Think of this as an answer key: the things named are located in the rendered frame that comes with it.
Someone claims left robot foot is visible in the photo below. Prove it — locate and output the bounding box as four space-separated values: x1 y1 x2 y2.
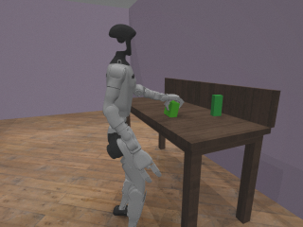
113 205 128 217

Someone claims table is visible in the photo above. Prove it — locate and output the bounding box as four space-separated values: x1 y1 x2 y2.
126 78 281 227

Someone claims left robot upper arm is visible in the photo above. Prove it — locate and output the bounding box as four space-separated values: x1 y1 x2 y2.
133 78 144 96

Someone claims sponge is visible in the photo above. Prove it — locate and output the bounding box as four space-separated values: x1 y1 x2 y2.
164 100 180 117

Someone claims robot right forearm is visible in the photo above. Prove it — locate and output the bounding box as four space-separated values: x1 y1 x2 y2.
104 106 142 154

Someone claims left robot hand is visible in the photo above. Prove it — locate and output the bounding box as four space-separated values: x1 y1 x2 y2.
164 94 185 111

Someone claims right robot hand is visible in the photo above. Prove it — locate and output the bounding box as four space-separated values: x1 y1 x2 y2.
133 149 162 183

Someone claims robot left forearm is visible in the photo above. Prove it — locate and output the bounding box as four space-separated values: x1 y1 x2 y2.
143 86 169 102

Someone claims right robot upper arm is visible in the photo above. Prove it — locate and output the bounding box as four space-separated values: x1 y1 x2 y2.
102 64 127 116

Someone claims robot torso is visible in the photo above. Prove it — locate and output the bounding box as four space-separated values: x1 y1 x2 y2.
106 60 135 144

